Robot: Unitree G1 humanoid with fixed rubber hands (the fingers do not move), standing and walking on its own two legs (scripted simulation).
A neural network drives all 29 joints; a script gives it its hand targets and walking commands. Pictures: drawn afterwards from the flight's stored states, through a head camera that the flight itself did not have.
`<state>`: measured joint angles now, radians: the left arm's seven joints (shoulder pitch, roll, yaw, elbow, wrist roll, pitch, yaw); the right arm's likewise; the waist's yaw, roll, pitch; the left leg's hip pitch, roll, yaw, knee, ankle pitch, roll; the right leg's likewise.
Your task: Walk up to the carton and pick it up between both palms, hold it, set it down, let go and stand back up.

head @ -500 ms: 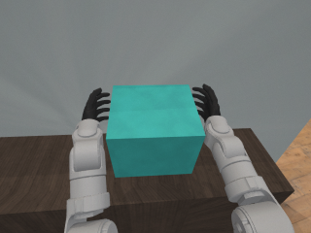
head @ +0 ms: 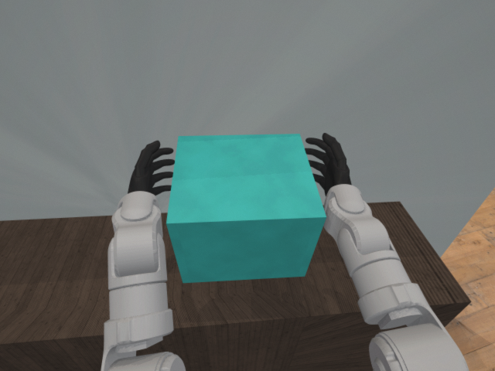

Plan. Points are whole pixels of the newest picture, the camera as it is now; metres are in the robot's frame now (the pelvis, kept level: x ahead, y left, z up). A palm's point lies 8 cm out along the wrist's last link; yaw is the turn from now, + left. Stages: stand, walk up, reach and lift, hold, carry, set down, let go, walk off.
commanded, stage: hold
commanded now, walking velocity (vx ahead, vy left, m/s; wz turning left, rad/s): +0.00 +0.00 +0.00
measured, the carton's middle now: (242, 207) +0.37 +0.01 +0.12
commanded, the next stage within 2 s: set down in 0.30 s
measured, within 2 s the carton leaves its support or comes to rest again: neither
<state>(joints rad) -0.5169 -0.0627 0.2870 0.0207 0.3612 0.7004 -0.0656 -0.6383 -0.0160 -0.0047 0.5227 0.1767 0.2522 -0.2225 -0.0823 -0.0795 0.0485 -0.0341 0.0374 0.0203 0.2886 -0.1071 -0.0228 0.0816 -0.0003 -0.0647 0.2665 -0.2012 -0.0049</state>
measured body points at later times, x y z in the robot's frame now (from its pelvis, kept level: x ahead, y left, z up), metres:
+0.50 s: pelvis +0.00 +0.00 +0.00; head -0.05 +0.04 +0.45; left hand +0.37 +0.16 +0.18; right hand +0.37 -0.14 +0.19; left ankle +0.04 +0.13 -0.75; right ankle -0.02 -0.11 -0.75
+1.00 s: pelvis +0.01 +0.01 +0.00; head -0.01 +0.05 +0.45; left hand +0.39 +0.16 +0.11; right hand +0.38 -0.13 +0.16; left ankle +0.04 +0.13 -0.75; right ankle -0.02 -0.11 -0.75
